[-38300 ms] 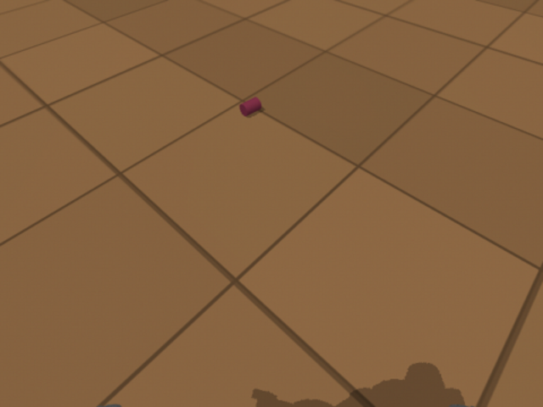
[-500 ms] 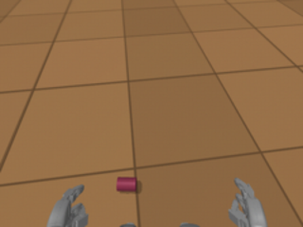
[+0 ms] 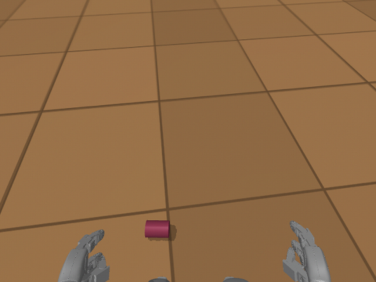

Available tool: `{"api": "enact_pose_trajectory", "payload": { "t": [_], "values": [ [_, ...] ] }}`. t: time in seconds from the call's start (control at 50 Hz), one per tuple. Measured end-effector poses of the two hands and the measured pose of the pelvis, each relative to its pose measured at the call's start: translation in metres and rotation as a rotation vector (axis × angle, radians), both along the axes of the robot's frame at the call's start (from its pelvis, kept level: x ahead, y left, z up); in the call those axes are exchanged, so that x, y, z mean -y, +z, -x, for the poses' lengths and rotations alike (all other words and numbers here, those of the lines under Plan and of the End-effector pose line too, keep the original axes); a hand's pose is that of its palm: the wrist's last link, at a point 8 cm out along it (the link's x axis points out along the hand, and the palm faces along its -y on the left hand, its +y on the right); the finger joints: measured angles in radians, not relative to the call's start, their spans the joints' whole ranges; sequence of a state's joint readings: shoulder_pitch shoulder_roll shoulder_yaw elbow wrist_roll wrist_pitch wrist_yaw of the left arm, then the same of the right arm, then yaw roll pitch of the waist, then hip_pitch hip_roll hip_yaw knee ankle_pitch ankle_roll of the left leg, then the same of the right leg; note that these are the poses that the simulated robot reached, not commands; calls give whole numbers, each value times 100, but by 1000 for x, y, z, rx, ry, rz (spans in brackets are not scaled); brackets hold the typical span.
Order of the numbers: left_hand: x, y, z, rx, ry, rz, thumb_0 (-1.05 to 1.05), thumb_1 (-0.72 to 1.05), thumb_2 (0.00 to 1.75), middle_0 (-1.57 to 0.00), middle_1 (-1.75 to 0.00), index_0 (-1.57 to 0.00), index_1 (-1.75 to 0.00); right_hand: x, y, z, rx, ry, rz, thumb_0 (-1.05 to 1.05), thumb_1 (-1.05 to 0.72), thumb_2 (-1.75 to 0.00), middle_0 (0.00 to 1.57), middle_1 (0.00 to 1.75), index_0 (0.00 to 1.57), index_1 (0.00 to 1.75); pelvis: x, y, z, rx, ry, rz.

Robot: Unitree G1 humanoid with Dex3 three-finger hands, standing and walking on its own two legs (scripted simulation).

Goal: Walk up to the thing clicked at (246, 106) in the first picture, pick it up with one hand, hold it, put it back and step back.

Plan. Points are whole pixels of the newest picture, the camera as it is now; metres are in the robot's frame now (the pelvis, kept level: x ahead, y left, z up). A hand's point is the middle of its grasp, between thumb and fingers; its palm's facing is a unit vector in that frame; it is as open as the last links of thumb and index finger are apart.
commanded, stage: home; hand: left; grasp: from above
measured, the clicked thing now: (157, 228) +0.46 +0.16 -0.68
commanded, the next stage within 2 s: stand in 0.08 s
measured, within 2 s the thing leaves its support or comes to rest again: neither
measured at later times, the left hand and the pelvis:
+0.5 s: hand out of the picture +0.10 +0.23 -0.10, palm faces +0.03 -0.95 -0.32, open 7.4 cm; pelvis +0.00 +0.00 +0.04, yaw +0 degrees
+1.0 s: hand out of the picture +0.03 +0.24 -0.10, palm faces +0.04 -0.94 -0.33, open 7.4 cm; pelvis -0.01 +0.00 +0.07, yaw +0 degrees
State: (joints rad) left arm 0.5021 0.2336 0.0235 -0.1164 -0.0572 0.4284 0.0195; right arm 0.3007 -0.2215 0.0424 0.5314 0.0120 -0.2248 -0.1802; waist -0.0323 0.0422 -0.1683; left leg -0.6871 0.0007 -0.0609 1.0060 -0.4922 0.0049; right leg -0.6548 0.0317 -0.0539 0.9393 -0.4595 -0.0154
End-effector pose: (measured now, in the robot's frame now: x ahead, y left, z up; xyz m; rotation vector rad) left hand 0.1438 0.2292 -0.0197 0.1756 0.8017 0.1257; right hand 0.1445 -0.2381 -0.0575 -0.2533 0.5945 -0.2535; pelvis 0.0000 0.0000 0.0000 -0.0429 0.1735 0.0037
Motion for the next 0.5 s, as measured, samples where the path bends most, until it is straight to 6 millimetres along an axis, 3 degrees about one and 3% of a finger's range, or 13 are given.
{"api": "enact_pose_trajectory", "payload": {
  "t": [0.18,0.28,0.36,0.5],
  "values": [
    [-1,1,-1,3,-4,-4,1,90,90,-20,-30,-21,-30,0,0,0,-4,0,-1,1,-90,-90,21,30,20,30,-1,0,-1,-1,0,1],
    [-16,-24,-3,-8,-42,-99,1,90,90,-20,-30,-21,-30,7,-17,9,-264,139,40,1,-90,-90,21,30,20,30,0,13,7,97,-10,-32],
    [-32,-37,13,-93,-6,-113,1,90,90,-20,-30,-21,-30,20,-16,25,-376,110,14,1,-90,-90,21,30,20,30,0,24,8,136,-12,-45],
    [-48,-48,58,-270,62,-111,1,90,90,-20,-30,-21,-30,33,-10,55,-494,33,0,1,-91,-90,21,30,20,30,-3,42,4,185,-9,-40]
  ]
}}
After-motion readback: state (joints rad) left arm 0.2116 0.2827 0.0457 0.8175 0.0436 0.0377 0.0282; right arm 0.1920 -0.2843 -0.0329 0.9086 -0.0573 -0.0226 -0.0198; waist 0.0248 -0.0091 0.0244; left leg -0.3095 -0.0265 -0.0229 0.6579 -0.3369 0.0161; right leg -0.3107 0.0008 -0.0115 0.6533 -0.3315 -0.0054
